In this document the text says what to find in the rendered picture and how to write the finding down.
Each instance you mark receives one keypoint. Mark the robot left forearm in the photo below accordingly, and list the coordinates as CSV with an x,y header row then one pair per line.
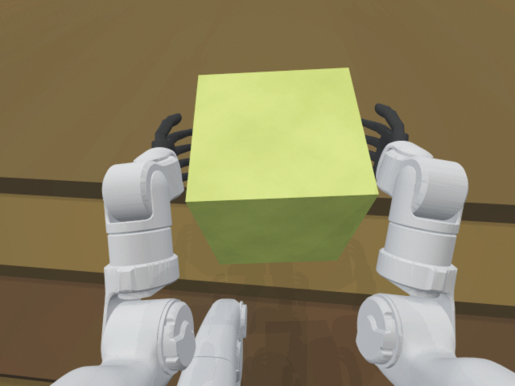
x,y
137,198

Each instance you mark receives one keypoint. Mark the left robot shin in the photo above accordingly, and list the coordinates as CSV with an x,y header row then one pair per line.
x,y
239,362

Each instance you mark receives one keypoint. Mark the robot right forearm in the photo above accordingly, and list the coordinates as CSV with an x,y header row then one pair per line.
x,y
428,197

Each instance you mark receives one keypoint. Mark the carton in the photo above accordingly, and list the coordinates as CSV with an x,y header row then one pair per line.
x,y
279,166

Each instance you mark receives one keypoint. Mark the robot right hand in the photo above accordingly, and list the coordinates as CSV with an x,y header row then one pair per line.
x,y
396,133

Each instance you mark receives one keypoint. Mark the right robot upper arm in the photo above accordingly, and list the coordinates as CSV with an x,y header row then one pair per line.
x,y
412,342

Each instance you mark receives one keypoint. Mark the robot left thigh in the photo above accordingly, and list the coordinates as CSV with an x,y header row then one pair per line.
x,y
214,361

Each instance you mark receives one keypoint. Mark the robot left hand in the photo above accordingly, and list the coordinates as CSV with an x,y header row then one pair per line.
x,y
166,140

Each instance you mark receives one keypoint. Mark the left robot upper arm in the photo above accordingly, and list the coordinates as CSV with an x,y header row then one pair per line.
x,y
144,344

